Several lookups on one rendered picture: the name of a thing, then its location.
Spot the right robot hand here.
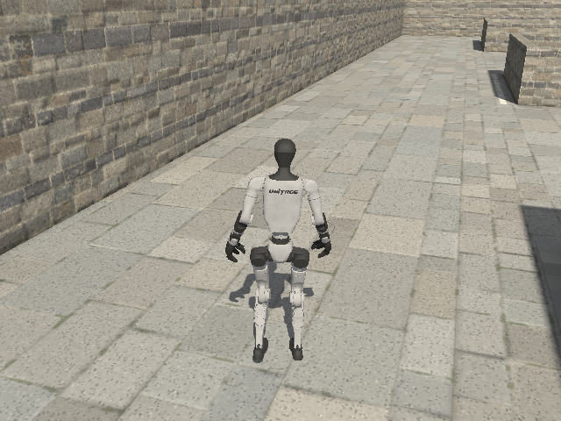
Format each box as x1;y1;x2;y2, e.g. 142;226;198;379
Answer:
311;240;331;258

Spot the humanoid robot head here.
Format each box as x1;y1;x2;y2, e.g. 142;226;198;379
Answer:
269;139;299;181

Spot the robot right foot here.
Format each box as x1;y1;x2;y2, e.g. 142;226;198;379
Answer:
289;338;303;360

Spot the left robot forearm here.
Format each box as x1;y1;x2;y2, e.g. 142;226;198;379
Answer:
228;211;247;246

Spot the right robot upper arm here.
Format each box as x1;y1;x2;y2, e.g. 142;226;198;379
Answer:
302;177;324;225

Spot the left robot upper arm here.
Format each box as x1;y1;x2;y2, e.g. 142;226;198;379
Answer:
239;176;266;225

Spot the right robot forearm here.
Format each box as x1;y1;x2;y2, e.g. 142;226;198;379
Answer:
316;213;330;243

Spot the left robot hand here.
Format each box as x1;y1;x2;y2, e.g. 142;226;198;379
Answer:
225;241;245;262

